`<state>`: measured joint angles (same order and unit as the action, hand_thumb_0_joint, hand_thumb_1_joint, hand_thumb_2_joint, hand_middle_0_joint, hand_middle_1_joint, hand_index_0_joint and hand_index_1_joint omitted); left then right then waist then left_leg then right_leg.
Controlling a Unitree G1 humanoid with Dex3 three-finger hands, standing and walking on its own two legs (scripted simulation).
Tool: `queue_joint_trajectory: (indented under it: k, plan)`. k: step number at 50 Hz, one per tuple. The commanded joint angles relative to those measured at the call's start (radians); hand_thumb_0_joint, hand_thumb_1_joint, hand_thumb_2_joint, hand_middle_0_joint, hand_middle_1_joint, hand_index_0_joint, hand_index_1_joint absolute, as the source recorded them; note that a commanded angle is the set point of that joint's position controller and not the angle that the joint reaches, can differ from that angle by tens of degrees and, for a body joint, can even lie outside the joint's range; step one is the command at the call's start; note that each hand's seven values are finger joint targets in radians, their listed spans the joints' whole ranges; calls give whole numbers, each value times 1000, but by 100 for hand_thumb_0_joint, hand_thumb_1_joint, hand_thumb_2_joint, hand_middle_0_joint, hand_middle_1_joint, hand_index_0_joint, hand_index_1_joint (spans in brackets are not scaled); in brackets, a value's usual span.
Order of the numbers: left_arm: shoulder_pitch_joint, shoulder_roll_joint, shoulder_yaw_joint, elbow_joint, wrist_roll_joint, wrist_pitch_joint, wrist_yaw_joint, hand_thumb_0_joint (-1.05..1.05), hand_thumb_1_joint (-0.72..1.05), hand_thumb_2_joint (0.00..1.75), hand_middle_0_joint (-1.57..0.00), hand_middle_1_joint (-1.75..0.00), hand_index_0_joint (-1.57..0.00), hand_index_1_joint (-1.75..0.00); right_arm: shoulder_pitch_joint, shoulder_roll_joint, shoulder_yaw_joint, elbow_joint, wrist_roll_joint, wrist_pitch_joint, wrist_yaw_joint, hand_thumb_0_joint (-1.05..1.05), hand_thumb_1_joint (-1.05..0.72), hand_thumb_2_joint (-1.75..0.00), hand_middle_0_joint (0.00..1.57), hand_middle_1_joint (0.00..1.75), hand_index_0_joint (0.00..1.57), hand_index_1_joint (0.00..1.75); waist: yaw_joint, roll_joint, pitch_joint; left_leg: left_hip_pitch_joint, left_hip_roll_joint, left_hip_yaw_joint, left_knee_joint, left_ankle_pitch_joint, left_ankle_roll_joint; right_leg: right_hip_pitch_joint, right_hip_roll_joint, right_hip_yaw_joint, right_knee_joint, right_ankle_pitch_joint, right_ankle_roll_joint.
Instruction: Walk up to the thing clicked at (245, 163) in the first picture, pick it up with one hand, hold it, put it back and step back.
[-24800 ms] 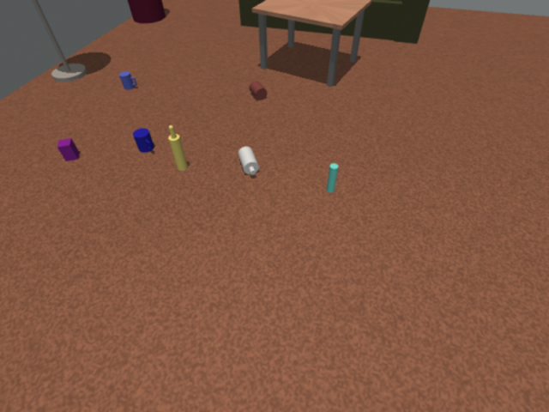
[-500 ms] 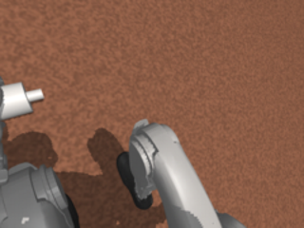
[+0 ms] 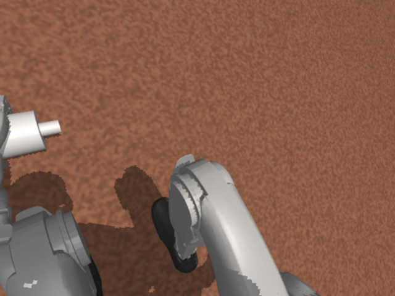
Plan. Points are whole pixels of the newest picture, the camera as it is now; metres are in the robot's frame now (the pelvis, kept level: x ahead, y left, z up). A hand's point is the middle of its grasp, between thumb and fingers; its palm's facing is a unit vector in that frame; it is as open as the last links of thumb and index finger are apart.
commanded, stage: close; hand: left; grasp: from above
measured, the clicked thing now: (11, 135) +0.47 +0.21 -0.27
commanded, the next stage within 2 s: settle in 0.32 s
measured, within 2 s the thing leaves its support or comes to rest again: leaves its support in 0.68 s
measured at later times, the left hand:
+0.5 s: hand out of the picture +0.45 +0.24 -0.25, palm faces -0.44 -0.09 -0.89, open 11.6 cm
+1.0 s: hand out of the picture +0.45 +0.26 -0.17, palm faces -0.40 -0.06 -0.92, open 11.6 cm
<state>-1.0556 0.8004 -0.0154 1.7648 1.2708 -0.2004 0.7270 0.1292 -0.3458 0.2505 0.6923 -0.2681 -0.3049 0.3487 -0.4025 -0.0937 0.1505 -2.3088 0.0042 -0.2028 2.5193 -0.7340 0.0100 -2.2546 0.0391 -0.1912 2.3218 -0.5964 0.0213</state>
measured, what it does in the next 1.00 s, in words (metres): stands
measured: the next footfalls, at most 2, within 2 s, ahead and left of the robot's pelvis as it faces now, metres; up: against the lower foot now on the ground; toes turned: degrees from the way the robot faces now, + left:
none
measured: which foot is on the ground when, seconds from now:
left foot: down 0.00-1.00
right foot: down 0.00-1.00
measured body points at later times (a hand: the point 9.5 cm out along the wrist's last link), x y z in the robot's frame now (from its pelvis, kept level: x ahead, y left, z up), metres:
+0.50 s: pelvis +0.00 +0.00 +0.00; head +0.28 +0.10 +0.34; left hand +0.47 +0.24 -0.20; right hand +0.03 -0.25 -0.06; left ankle +0.06 +0.12 -0.28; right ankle +0.13 -0.11 -0.28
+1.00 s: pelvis +0.01 +0.00 +0.02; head +0.23 +0.08 +0.40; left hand +0.47 +0.26 -0.12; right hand +0.05 -0.26 -0.07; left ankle +0.06 +0.12 -0.28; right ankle +0.13 -0.11 -0.28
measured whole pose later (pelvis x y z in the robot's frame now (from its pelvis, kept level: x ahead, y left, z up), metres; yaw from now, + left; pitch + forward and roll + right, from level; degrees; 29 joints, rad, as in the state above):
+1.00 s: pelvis +0.01 +0.00 +0.02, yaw +3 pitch +33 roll -10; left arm -0.95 0.63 0.00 1.53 1.22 -0.11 0.56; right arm 0.19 -0.32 0.10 0.76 -0.18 -0.21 0.33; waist -0.31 0.03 -0.04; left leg -2.30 0.00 -0.14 2.44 -0.73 0.01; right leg -2.27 0.03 -0.14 2.29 -0.62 0.01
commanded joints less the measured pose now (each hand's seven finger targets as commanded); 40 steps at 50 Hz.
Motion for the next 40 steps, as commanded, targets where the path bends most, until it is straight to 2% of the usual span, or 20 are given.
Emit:
queue_joint_trajectory:
  k: [1, 2, 3, 5, 6, 10, 12, 13, 16, 21, 22, 26, 27, 32, 33, 35, 37, 38, 39, 40]
  plan:
    - [-274, 135, 10, -79, -4, 14, 33, 0, 9, 100, -51, -97, -51, -97, 235, -323, -93, 20, 14, 5, 1, 0, -90, -90, 20, 30, 20, 30, -73, 426, -612, 397, 7, 51, -282, 165, 3, 388, 45, -66, -206, 170, -45]
    - [-270, 146, 13, -84, -3, 16, 35, 0, 8, 103, -51, -98, -50, -99, 231, -328, -96, 23, 16, 8, -1, 0, -90, -90, 20, 30, 20, 30, -68, 439, -622, 409, 10, 51, -285, 176, 1, 395, 50, -64, -205, 179, -47]
    - [-287, 116, 2, -77, -6, 18, 30, 0, 8, 102, -50, -98, -50, -98, 219, -323, -90, 11, 16, 2, 3, 0, -90, -90, 20, 30, 20, 30, -83, 431, -595, 407, 10, 40, -281, 171, -1, 363, 41, -71, -191, 178, -46]
    - [-282, 136, 10, -71, -10, 20, 32, 0, 8, 101, -50, -98, -50, -98, 218, -331, -92, 7, 17, 4, 1, 0, -90, -90, 20, 30, 20, 30, -80, 435, -596, 405, 10, 44, -289, 166, 0, 381, 47, -69, -199, 176, -47]
    - [-275, 114, -2, -82, -12, 21, 28, 0, 7, 100, -51, -96, -50, -96, 207, -327, -95, 2, 18, -1, 3, 0, -90, -90, 20, 30, 20, 30, -78, 422, -582, 398, 9, 39, -287, 146, 1, 355, 42, -69, -200, 157, -46]
    - [-261, 149, 25, -76, -7, 22, 30, 0, 7, 98, -51, -94, -50, -94, 224, -325, -97, 7, 23, 6, 2, 0, -90, -90, 20, 30, 20, 30, -59, 433, -630, 409, 9, 46, -290, 171, 1, 394, 48, -65, -199, 179, -48]
    - [-265, 124, 15, -75, -9, 19, 19, 0, 9, 97, -52, -93, -52, -93, 241, -325, -95, 2, 19, 5, 9, 0, -90, -90, 20, 30, 20, 30, -79, 428, -627, 411, 7, 50, -283, 200, 2, 410, 48, -67, -195, 206, -44]
    - [-266, 138, 20, -79, -12, 19, 21, 0, 10, 97, -52, -94, -51, -94, 230, -326, -95, 5, 21, 5, 5, 0, -90, -90, 20, 30, 20, 30, -70, 425, -631, 406, 8, 51, -284, 195, 3, 408, 49, -67, -198, 200, -45]
    - [-264, 124, 8, -72, -21, 19, 22, 0, 12, 98, -55, -92, -54, -93, 236, -328, -97, 6, 21, 2, 1, 0, -90, -91, 20, 30, 20, 30, -81, 402, -606, 382, 6, 58, -276, 174, 8, 411, 47, -60, -219, 187, -41]
    - [-241, 159, 29, -77, -24, 16, 13, 0, 15, 98, -57, -93, -56, -93, 237, -331, -96, 2, 22, 6, 0, 0, -90, -91, 20, 30, 20, 30, -59, 418, -621, 393, 7, 57, -287, 173, 5, 419, 49, -57, -215, 174, -45]
    - [-252, 146, 28, -85, -21, 14, 13, 0, 8, 96, -54, -100, -56, -99, 241, -329, -97, 1, 25, 4, -1, 0, -93, -91, 20, 30, 20, 30, -64, 426, -617, 408, 7, 49, -290, 183, 2, 400, 43, -64, -204, 186, -46]
    - [-258, 155, 39, -94, -18, 18, 10, 0, 18, 102, -60, -103, -61, -102, 250, -321, -104, 9, 24, 11, 0, 0, -92, -91, 20, 30, 20, 30, -64, 464, -652, 432, 9, 50, -300, 182, -2, 417, 46, -60, -198, 192, -51]
    - [-304, 185, 66, -183, -15, 14, 10, 0, 19, 104, -61, -104, -62, -103, 261, -324, -110, 5, 27, 11, 3, 0, -92, -91, 20, 30, 20, 30, -47, 502, -705, 470, 8, 52, -292, 223, -4, 406, 41, -64, -192, 219, -50]
    - [-289, 161, 75, -192, -13, 24, -2, 0, 25, 105, -66, -105, -67, -103, 246, -298, -114, 18, 24, 18, 7, 0, -92, -91, 20, 30, 20, 30, -50, 510, -709, 461, 1, 75, -277, 226, -1, 416, 41, -54, -195, 232, -53]
    - [-284, 186, 89, -217, -14, 24, -5, 0, 26, 109, -67, -105, -68, -104, 248, -303, -121, 22, 27, 20, 5, 0, -92, -91, 20, 30, 20, 30, -43, 529, -719, 463, 0, 85, -289, 218, 0, 433, 44, -46, -205, 220, -55]
    - [-289, 214, 137, -327, -10, 23, -1, 0, 26, 109, -68, -103, -68, -103, 267, -300, -153, 38, 36, 32, 1, 0, -92, -91, 20, 30, 20, 30, 6, 600, -822, 529, 0, 81, -311, 245, -11, 425, 34, -45, -199, 229, -66]
    - [-241, 129, 107, -303, -18, 31, -16, 0, 28, 111, -70, -103, -70, -104, 254, -285, -169, 45, 44, 35, 6, 0, -92, -91, 20, 30, 20, 30, -1, 598, -808, 534, 0, 82, -311, 244, -16, 380, 32, -50, -185, 226, -71]
    - [-240, 64, 51, -281, -16, 35, -31, 0, 30, 110, -71, -104, -70, -104, 232, -290, -181, 39, 47, 36, 7, 0, -92, -91, 20, 30, 20, 30, -14, 562, -779, 508, -1, 85, -310, 223, -11, 357, 39, -50, -190, 213, -68]
    - [-229, 125, 89, -286, -9, 41, -38, 0, 31, 110, -71, -104, -71, -104, 265, -290, -184, 52, 49, 44, 5, 0, -92, -91, 20, 30, 20, 30, -15, 545, -784, 486, -3, 102, -300, 246, 0, 401, 45, -38, -208, 239, -62]
    - [-262, 101, 73, -372, -11, 41, -48, 0, 33, 110, -71, -105, -72, -104, 251, -288, -198, 32, 60, 50, 2, 0, -92, -91, 20, 30, 20, 30, 15, 553, -826, 480, -11, 105, -313, 243, 3, 395, 37, -31, -214, 228, -65]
